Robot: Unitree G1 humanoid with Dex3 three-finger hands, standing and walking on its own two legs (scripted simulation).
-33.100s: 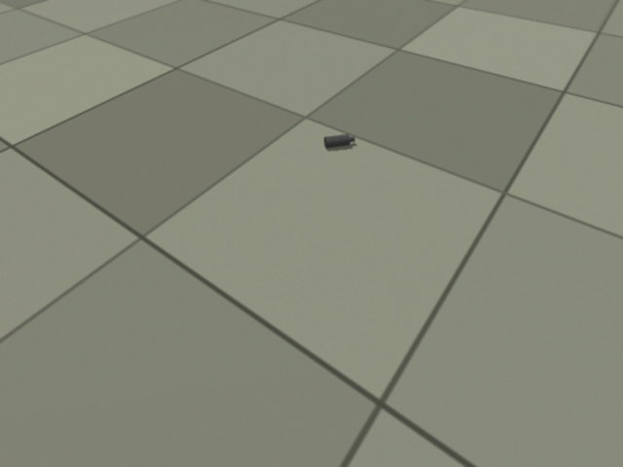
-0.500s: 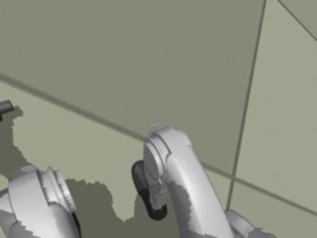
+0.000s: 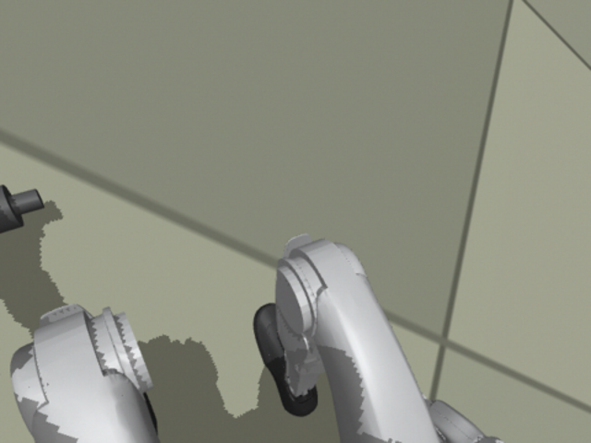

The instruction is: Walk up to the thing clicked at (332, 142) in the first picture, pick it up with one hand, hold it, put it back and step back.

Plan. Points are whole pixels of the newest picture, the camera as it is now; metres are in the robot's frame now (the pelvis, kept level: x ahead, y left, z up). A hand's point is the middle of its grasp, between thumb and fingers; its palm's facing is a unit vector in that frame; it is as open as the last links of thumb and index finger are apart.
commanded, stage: settle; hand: left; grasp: from above
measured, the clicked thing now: out of the picture +0.44 +0.31 -0.27
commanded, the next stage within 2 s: lift in 0.60 s
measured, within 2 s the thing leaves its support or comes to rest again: leaves its support in 0.04 s
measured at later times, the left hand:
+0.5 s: hand out of the picture +0.41 +0.33 -0.16, palm faces -0.46 -0.14 -0.88, open 8.8 cm
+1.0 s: hand out of the picture +0.40 +0.33 -0.10, palm faces -0.46 -0.14 -0.88, open 8.8 cm
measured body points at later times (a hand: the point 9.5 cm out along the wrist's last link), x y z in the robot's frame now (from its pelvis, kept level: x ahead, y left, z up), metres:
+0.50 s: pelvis +0.00 -0.01 +0.02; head +0.22 +0.09 +0.40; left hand +0.43 +0.33 -0.11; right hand +0.10 -0.26 -0.08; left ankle +0.06 +0.13 -0.27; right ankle +0.11 -0.13 -0.27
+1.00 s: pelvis -0.01 -0.01 +0.05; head +0.20 +0.08 +0.44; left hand +0.42 +0.33 -0.05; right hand +0.08 -0.27 -0.05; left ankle +0.06 +0.13 -0.27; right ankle +0.11 -0.13 -0.27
